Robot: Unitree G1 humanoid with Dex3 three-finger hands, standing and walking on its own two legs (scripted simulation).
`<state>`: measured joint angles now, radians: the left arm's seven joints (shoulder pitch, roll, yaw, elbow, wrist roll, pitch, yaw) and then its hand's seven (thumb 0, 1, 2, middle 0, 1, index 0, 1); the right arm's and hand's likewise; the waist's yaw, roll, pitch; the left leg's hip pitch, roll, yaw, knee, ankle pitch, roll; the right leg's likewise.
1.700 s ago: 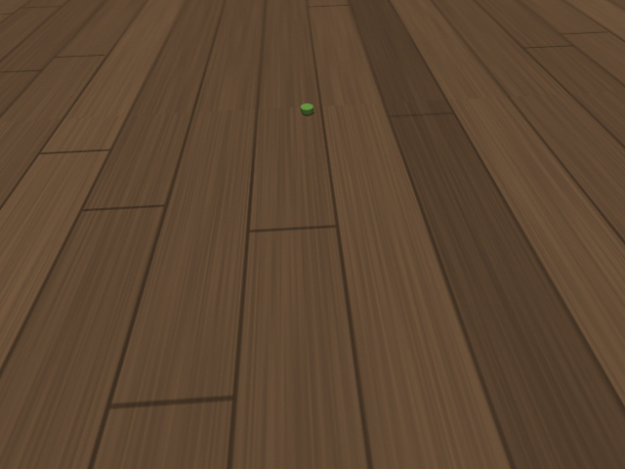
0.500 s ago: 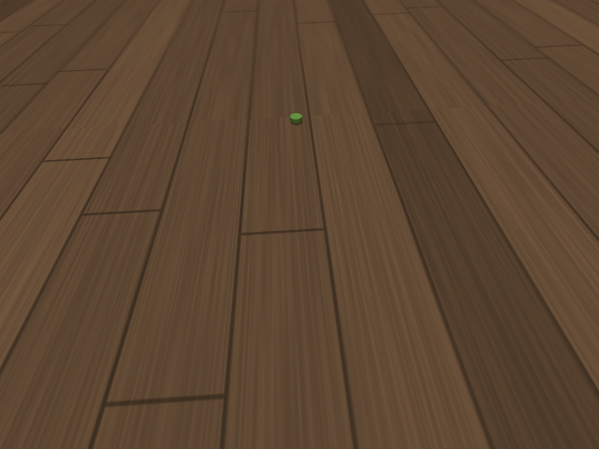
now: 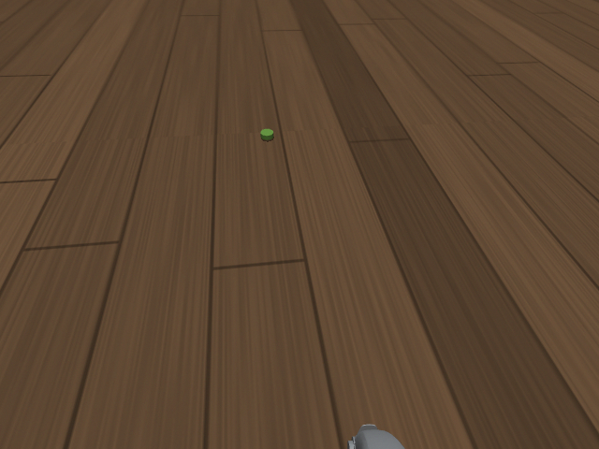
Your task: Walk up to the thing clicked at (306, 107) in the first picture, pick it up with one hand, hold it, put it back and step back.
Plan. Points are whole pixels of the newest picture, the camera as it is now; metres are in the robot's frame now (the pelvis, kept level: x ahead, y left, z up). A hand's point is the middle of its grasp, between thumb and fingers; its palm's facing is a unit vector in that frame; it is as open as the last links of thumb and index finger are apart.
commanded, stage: walk up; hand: left
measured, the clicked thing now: (267, 134) +1.99 +0.13 -0.76
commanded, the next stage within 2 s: none
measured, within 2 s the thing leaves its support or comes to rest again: neither
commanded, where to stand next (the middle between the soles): +1.64 -0.04 m, yaw +0 degrees
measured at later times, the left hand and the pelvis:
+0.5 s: hand (163, 316) +0.39 +0.26 -0.14, palm faces -0.02 -0.94 -0.34, open 7.4 cm; pelvis +0.33 -0.01 +0.00, yaw -1 degrees
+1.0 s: hand (193, 185) +0.77 +0.27 -0.14, palm faces -0.15 -0.93 -0.33, open 7.4 cm; pelvis +0.63 +0.01 -0.01, yaw -3 degrees
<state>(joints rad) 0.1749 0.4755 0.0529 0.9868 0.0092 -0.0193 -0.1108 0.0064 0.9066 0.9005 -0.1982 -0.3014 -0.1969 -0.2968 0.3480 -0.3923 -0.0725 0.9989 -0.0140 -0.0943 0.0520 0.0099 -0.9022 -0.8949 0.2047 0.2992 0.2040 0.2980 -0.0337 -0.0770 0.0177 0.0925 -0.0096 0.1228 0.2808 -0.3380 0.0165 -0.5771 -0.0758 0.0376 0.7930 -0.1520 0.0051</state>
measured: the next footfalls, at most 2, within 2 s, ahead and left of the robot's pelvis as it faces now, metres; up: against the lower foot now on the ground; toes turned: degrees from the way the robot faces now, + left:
right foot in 0.14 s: +0.32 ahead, -0.14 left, +0.00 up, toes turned -4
left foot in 0.60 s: +0.58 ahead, +0.14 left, +0.00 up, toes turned +6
